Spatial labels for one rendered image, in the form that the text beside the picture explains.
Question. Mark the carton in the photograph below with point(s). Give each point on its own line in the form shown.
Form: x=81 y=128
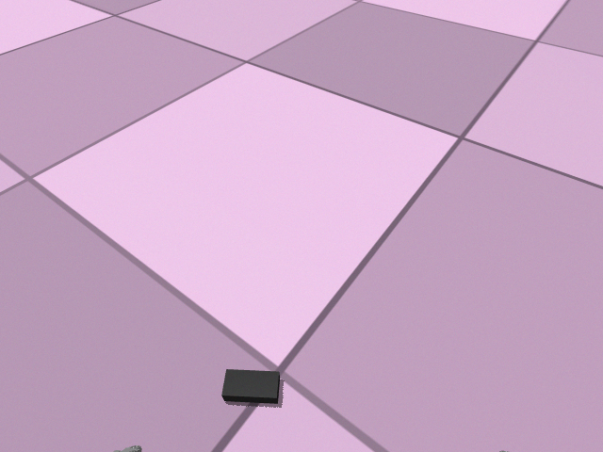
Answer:
x=251 y=386

